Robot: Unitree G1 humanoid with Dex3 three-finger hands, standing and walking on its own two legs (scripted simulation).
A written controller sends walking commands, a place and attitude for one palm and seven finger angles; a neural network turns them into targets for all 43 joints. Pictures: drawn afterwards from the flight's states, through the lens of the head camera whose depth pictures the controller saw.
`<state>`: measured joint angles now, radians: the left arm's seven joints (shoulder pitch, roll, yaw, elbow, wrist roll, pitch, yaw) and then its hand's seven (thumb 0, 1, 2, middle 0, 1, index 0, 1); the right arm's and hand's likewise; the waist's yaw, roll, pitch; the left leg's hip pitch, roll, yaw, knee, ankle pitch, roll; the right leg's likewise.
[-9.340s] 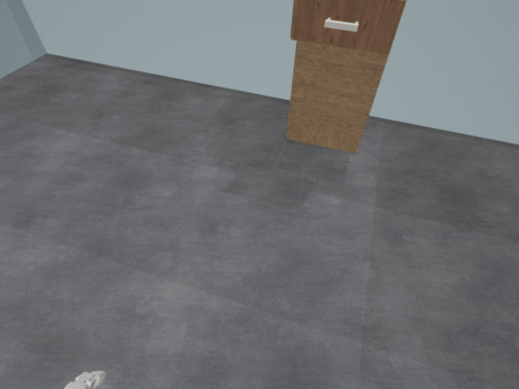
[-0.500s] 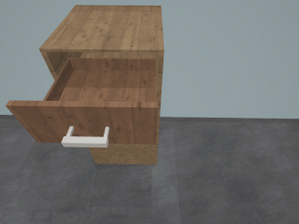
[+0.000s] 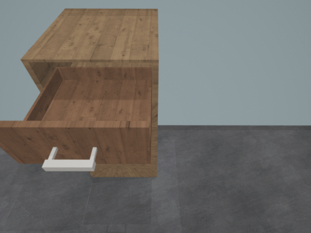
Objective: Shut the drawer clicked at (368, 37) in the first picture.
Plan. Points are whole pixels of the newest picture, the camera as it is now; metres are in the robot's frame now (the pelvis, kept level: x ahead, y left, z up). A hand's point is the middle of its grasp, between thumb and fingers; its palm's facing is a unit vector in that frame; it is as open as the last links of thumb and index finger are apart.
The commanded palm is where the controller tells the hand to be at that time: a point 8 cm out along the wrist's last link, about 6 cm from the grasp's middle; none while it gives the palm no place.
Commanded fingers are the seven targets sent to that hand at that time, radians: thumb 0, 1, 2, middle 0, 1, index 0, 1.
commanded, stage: raise the hand and make a fist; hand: left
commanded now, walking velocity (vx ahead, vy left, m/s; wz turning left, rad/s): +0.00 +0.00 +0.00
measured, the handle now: (72, 158) +0.29 +0.23 +0.04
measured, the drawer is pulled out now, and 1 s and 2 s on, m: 0.27 0.27 0.27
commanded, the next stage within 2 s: bring the fist close to the handle in 1.90 s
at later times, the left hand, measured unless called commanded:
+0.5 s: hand out of the picture +0.09 +0.19 +0.00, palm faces +0.26 -0.96 -0.11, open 5.6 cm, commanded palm +0.08 +0.24 +0.00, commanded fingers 0.00 0.90 0.90 -0.72 -0.86 -0.72 -0.86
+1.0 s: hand out of the picture +0.11 +0.19 +0.05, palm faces +0.07 -1.00 -0.06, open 3.3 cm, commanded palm +0.07 +0.25 +0.07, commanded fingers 0.00 0.90 0.90 -1.22 -1.40 -1.22 -1.40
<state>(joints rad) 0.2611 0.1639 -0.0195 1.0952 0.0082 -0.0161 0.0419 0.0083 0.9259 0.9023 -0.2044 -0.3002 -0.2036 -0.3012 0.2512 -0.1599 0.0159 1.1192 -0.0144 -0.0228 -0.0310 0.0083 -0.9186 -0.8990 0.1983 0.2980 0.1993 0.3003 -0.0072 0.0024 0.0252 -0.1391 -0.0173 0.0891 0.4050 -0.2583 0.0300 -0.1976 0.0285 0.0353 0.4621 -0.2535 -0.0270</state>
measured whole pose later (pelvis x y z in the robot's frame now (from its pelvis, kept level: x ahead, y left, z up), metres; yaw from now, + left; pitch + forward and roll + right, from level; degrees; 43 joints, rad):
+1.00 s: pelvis -0.02 +0.00 -0.04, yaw +5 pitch +5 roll -2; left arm 0.69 0.24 0.16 -0.30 -0.31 -0.29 -0.29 0.01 0.90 0.90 -1.03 -1.20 -1.03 -1.20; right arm 0.29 -0.26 -0.02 0.59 0.06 -0.33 -0.06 0.02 -0.91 -0.90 0.20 0.30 0.20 0.30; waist 0.01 0.04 -0.09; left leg -0.53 -0.01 0.00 0.87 -0.43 0.03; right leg -0.51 0.02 -0.07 0.82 -0.41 -0.03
